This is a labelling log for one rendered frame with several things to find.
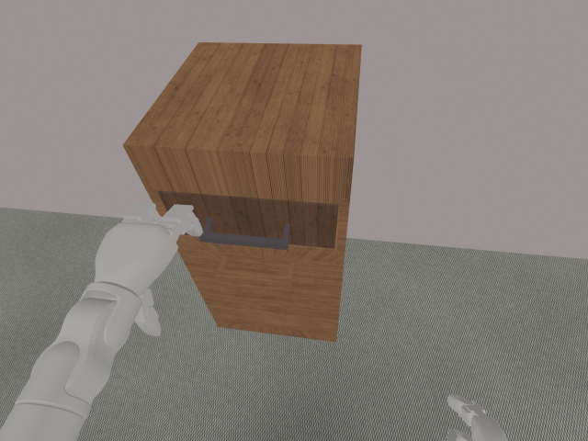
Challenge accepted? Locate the left robot hand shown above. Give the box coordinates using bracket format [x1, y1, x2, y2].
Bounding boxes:
[95, 202, 203, 336]

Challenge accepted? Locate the drawer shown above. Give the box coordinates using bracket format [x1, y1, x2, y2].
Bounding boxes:
[158, 190, 339, 249]

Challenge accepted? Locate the right robot hand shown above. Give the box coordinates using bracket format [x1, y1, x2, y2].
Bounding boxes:
[444, 394, 508, 441]

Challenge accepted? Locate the robot left forearm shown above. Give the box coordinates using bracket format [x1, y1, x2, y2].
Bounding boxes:
[0, 281, 142, 441]

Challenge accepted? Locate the handle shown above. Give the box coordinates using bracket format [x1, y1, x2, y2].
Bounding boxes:
[215, 270, 293, 288]
[198, 217, 290, 250]

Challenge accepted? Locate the cabinet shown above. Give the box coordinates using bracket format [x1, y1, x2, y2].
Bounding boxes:
[123, 42, 362, 342]

